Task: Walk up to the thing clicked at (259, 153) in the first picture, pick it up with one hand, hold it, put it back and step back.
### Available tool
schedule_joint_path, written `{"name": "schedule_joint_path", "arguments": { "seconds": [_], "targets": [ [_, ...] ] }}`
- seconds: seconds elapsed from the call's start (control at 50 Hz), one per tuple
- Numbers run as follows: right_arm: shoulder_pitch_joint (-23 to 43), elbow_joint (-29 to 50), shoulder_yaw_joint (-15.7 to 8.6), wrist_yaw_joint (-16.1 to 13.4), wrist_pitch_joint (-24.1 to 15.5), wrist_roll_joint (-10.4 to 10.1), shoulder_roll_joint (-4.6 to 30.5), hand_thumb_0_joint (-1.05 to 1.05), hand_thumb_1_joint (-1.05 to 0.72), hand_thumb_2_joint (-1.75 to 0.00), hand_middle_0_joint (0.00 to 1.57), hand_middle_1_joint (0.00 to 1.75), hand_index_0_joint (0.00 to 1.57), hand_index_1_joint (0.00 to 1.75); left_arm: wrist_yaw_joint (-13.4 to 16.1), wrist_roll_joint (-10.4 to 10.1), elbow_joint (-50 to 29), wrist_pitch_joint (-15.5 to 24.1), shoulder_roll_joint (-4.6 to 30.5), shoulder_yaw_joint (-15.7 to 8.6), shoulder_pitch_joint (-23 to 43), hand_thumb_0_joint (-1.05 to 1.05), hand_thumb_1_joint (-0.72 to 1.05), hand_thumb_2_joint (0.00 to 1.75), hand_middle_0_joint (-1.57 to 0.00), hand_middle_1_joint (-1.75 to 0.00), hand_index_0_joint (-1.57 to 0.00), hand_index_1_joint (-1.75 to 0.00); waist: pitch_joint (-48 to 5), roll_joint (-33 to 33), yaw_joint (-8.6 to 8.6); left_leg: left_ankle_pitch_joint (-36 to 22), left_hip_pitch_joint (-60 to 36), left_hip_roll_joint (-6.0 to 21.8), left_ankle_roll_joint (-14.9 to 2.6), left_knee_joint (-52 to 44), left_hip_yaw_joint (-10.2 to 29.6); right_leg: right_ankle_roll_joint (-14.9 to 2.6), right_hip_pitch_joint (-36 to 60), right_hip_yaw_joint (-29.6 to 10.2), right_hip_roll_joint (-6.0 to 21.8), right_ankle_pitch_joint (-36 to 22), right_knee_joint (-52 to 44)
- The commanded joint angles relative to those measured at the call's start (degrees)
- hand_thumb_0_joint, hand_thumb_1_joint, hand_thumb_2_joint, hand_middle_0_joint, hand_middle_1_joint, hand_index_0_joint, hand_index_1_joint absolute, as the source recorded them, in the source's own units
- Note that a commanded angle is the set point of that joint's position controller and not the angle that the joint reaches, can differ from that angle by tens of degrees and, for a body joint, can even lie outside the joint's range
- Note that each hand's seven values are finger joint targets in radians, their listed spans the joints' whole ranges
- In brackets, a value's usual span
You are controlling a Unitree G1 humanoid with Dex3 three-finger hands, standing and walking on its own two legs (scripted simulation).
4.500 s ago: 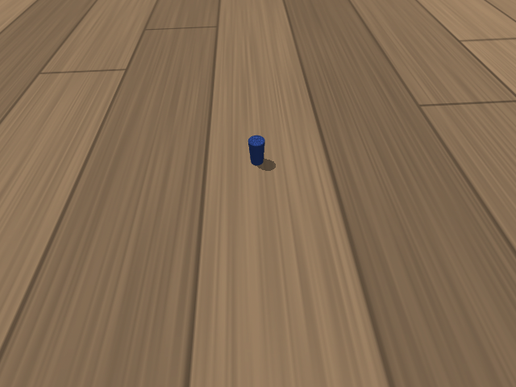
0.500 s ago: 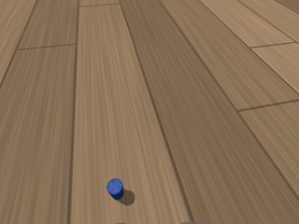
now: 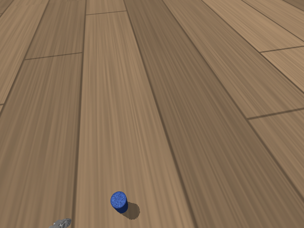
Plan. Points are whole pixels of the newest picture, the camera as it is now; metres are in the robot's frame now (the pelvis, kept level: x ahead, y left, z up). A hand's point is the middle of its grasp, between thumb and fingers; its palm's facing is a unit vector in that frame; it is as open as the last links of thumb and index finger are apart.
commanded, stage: walk up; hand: left
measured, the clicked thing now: (120, 203) +0.37 +0.22 -0.70
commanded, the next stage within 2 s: stand in 0.88 s
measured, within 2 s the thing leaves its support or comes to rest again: neither
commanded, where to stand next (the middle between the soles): +0.03 +0.00 m, yaw +1 degrees
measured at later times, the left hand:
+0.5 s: hand out of the picture +0.08 +0.26 -0.15, palm faces +0.01 -0.94 -0.33, open 7.3 cm
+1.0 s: hand out of the picture +0.08 +0.26 -0.15, palm faces +0.02 -0.94 -0.33, open 7.3 cm
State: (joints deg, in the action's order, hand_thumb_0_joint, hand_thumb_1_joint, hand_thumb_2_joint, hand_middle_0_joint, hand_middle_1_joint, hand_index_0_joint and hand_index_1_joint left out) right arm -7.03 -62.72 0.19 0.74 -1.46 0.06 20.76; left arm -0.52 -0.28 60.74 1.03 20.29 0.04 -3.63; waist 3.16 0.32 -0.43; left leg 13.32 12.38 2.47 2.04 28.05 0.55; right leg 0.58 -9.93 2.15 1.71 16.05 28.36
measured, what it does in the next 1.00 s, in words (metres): stands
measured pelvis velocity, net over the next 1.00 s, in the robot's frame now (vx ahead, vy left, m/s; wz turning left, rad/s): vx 0.01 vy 0.01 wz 0.02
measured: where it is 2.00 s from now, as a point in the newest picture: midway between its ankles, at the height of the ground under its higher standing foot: outside the picture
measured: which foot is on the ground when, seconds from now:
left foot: down 0.00-1.00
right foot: down 0.00-1.00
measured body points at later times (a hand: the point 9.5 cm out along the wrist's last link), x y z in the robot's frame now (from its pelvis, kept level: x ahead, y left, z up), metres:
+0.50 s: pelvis +0.01 +0.00 +0.01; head +0.02 +0.01 +0.46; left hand +0.08 +0.31 -0.13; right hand +0.09 -0.29 -0.12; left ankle +0.02 +0.14 -0.74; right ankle -0.01 -0.13 -0.74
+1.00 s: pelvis +0.01 +0.01 +0.01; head +0.02 +0.01 +0.46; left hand +0.08 +0.31 -0.12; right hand +0.11 -0.29 -0.12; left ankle +0.02 +0.14 -0.74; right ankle -0.01 -0.13 -0.74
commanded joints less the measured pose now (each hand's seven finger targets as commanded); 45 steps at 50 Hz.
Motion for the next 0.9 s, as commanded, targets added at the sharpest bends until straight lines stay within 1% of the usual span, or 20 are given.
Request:
{"name": "schedule_joint_path", "arguments": {
  "seconds": [0.0, 0.04, 0.1, 0.14, 0.2, 0.26, 0.34, 0.38, 0.4, 0.44, 0.46, 0.54, 0.6, 0.72, 0.74, 0.8, 0.82, 0.84, 0.86, 0.88],
  "targets": [
    [2.9, 2.2, -2.5, -1.2, -1.3, 0.2, 12.9, 0.00, -0.90, -0.90, 0.20, 0.30, 0.20, 0.30, 0.8, 0.3, -1.6, 0.5, 12.9, -3.1, 2.4, 0.00, 0.90, 0.90, -0.20, -0.30, -0.20, -0.30, -5.2, -1.3, 0.65, -12.4, -1.5, 4.5, -4.28, -5.9, 4.0, -2.89, 2.6, -4.7, 5.5, -10.0, -6.6],
    [3.4, 1.9, -2.4, -1.2, -1.3, 0.3, 12.5, 0.00, -0.90, -0.90, 0.20, 0.30, 0.20, 0.30, 0.7, 0.2, -0.9, 0.5, 12.5, -3.0, 3.0, 0.00, 0.90, 0.90, -0.20, -0.30, -0.20, -0.30, -4.9, -1.3, 0.74, -12.6, -1.7, 4.3, -4.06, -6.4, 3.9, -2.70, 2.8, -4.6, 5.4, -9.9, -7.5],
    [3.6, 1.6, -2.3, -1.2, -1.3, 0.2, 12.5, 0.00, -0.90, -0.90, 0.20, 0.30, 0.20, 0.30, 0.6, 0.3, -0.2, 0.5, 12.5, -3.1, 3.4, 0.00, 0.90, 0.90, -0.20, -0.30, -0.20, -0.30, -6.5, -1.4, 0.54, -14.7, -3.6, 4.4, -3.90, -6.1, 3.3, -2.55, 4.2, -4.5, 5.7, -12.6, -8.3],
    [3.7, 1.2, -2.3, -1.3, -1.2, 0.2, 12.6, 0.00, -0.90, -0.90, 0.20, 0.30, 0.20, 0.30, 0.6, 0.3, 0.0, 0.5, 12.3, -3.1, 4.4, 0.00, 0.90, 0.90, -0.20, -0.30, -0.20, -0.30, -6.2, -1.5, 0.29, -13.9, -3.3, 4.4, -3.73, -7.1, 3.4, -2.40, 4.7, -4.3, 5.7, -12.0, -8.9],
    [4.9, 1.1, -2.4, -1.3, -1.0, 0.3, 12.6, 0.00, -0.90, -0.90, 0.20, 0.30, 0.20, 0.30, 0.5, 0.5, 0.7, 0.3, 12.2, -3.0, 4.1, 0.00, 0.90, 0.90, -0.20, -0.30, -0.20, -0.30, -5.3, -1.3, 0.40, -11.4, -3.9, 4.3, -3.72, -7.8, 3.3, -2.14, 3.5, -4.4, 5.6, -10.3, -10.2],
    [4.4, 0.8, -2.4, -1.3, -1.0, 0.3, 12.6, 0.00, -0.90, -0.90, 0.20, 0.30, 0.20, 0.30, 0.4, 0.6, 1.0, 0.3, 12.2, -3.0, 4.5, 0.00, 0.90, 0.90, -0.20, -0.30, -0.20, -0.30, -5.4, -0.9, 0.03, -10.5, -4.1, 4.2, -3.62, -8.5, 3.3, -2.07, 4.0, -4.4, 5.7, -9.6, -10.9],
    [4.7, 0.5, -2.2, -1.3, -1.0, 0.4, 12.6, 0.00, -0.90, -0.90, 0.20, 0.30, 0.20, 0.30, 0.3, 0.6, 1.5, 0.3, 12.0, -3.1, 4.1, 0.00, 0.90, 0.90, -0.20, -0.30, -0.20, -0.30, -4.7, -0.5, 0.30, -9.8, -4.0, 4.0, -3.50, -9.2, 3.6, -1.88, 3.7, -4.3, 5.4, -8.1, -11.5],
    [4.5, 0.4, -2.1, -1.3, -1.0, 0.3, 12.3, 0.00, -0.90, -0.90, 0.20, 0.30, 0.20, 0.30, 0.3, 0.5, 1.9, 0.3, 11.9, -3.2, 3.8, 0.00, 0.90, 0.90, -0.20, -0.30, -0.20, -0.30, -5.2, -0.5, 0.34, -11.2, -4.5, 4.1, -3.34, -9.2, 3.8, -1.86, 4.0, -4.2, 5.4, -8.5, -11.4],
    [4.7, 0.5, -2.3, -1.3, -1.0, 0.3, 12.7, 0.00, -0.90, -0.90, 0.20, 0.30, 0.20, 0.30, 0.3, 0.7, 1.8, 0.2, 12.0, -3.2, 3.5, 0.00, 0.90, 0.90, -0.20, -0.30, -0.20, -0.30, -5.7, -0.8, 0.27, -11.4, -4.9, 4.4, -3.60, -9.0, 3.7, -1.94, 4.4, -3.8, 5.5, -9.0, -11.4],
    [5.1, 0.6, -2.2, -1.3, -1.0, 0.3, 12.3, 0.00, -0.90, -0.90, 0.20, 0.30, 0.20, 0.30, 0.3, 0.7, 2.1, 0.2, 12.0, -3.2, 3.2, 0.00, 0.90, 0.90, -0.20, -0.30, -0.20, -0.30, -5.2, -0.4, 0.43, -11.5, -4.8, 4.1, -3.48, -9.2, 3.9, -1.71, 4.3, -3.7, 5.4, -9.0, -11.6],
    [4.8, 0.3, -2.2, -1.3, -0.9, 0.3, 12.3, 0.00, -0.90, -0.90, 0.20, 0.30, 0.20, 0.30, 0.3, 0.7, 2.1, 0.2, 11.9, -3.2, 3.5, 0.00, 0.90, 0.90, -0.20, -0.30, -0.20, -0.30, -5.2, -0.1, 0.23, -10.9, -4.4, 4.0, -3.41, -9.4, 3.9, -1.58, 4.4, -4.0, 5.4, -9.1, -11.9],
    [4.9, 0.5, -2.2, -1.3, -0.9, 0.3, 12.2, 0.00, -0.90, -0.90, 0.20, 0.30, 0.20, 0.30, 0.4, 0.6, 2.3, 0.1, 11.7, -3.3, 2.4, 0.00, 0.90, 0.90, -0.20, -0.30, -0.20, -0.30, -5.1, -0.6, 0.56, -12.6, -4.8, 4.1, -3.36, -9.2, 4.2, -1.50, 4.4, -3.4, 5.2, -9.3, -11.7],
    [4.9, 0.5, -2.2, -1.3, -0.8, 0.4, 12.1, 0.00, -0.90, -0.90, 0.20, 0.30, 0.20, 0.30, 0.4, 0.8, 1.9, 0.1, 11.8, -3.4, 2.8, 0.00, 0.90, 0.90, -0.20, -0.30, -0.20, -0.30, -5.1, -0.7, 0.42, -11.7, -4.1, 4.0, -3.31, -9.6, 4.1, -1.48, 5.0, -3.3, 5.5, -9.5, -11.7],
    [4.5, 0.7, -2.3, -1.4, -0.8, 0.3, 11.8, 0.00, -0.90, -0.90, 0.20, 0.30, 0.20, 0.30, 0.4, 0.8, 1.9, 0.1, 11.6, -3.5, 2.0, 0.00, 0.90, 0.90, -0.20, -0.30, -0.20, -0.30, -5.6, -0.6, 0.47, -13.7, -4.8, 4.1, -3.30, -9.5, 4.3, -1.47, 5.8, -3.1, 5.6, -10.6, -11.7],
    [4.9, 0.9, -2.3, -1.4, -0.8, 0.3, 11.7, 0.00, -0.90, -0.90, 0.20, 0.30, 0.20, 0.30, 0.5, 0.7, 1.9, 0.1, 11.4, -3.5, 1.5, 0.00, 0.90, 0.90, -0.20, -0.30, -0.20, -0.30, -5.3, -0.9, 0.68, -14.0, -4.9, 4.0, -3.23, -9.4, 4.2, -1.34, 5.2, -3.0, 5.5, -10.6, -11.8],
    [4.5, 0.8, -2.3, -1.4, -0.7, 0.4, 11.7, 0.00, -0.90, -0.90, 0.20, 0.30, 0.20, 0.30, 0.5, 0.9, 1.5, 0.1, 11.6, -3.5, 2.3, 0.00, 0.90, 0.90, -0.20, -0.30, -0.20, -0.30, -5.2, -1.0, 0.33, -13.1, -3.9, 3.8, -3.16, -9.7, 4.3, -1.43, 6.1, -3.0, 5.7, -10.5, -11.8],
    [4.8, 0.9, -2.5, -1.4, -0.7, 0.4, 11.9, 0.00, -0.90, -0.90, 0.20, 0.30, 0.20, 0.30, 0.5, 0.9, 1.5, 0.1, 11.5, -3.6, 1.6, 0.00, 0.90, 0.90, -0.20, -0.30, -0.20, -0.30, -5.6, -1.3, 0.55, -13.6, -4.5, 4.2, -3.32, -9.7, 4.5, -1.47, 6.2, -2.6, 5.5, -10.6, -11.7],
    [4.9, 0.9, -2.4, -1.4, -0.7, 0.4, 11.7, 0.00, -0.90, -0.90, 0.20, 0.30, 0.20, 0.30, 0.5, 0.9, 1.5, 0.1, 11.4, -3.5, 1.9, 0.00, 0.90, 0.90, -0.20, -0.30, -0.20, -0.30, -5.1, -1.3, 0.56, -13.1, -3.8, 3.8, -3.29, -9.8, 4.5, -1.31, 6.3, -2.7, 5.6, -10.8, -12.0],
    [6.7, 1.2, -2.2, -1.5, -0.5, 0.4, 11.5, 0.00, -0.90, -0.90, 0.20, 0.30, 0.20, 0.30, 0.7, 0.9, 1.6, 0.3, 11.7, -3.1, 1.5, 0.00, 0.90, 0.90, -0.20, -0.30, -0.20, -0.30, -3.3, -2.6, 1.04, -16.6, -4.2, 4.8, -2.77, -10.1, 4.9, -0.96, 4.9, -3.8, 6.5, -13.6, -12.4],
    [6.0, 1.2, -2.1, -1.4, -0.4, 0.3, 11.4, 0.00, -0.90, -0.90, 0.20, 0.30, 0.20, 0.30, 0.8, 0.8, 1.8, 0.5, 11.7, -3.2, 1.1, 0.00, 0.90, 0.90, -0.20, -0.30, -0.20, -0.30, -4.2, -1.9, 0.83, -17.8, -4.7, 5.1, -2.86, -9.6, 4.9, -0.90, 5.9, -3.9, 6.8, -15.1, -12.6]
  ]
}}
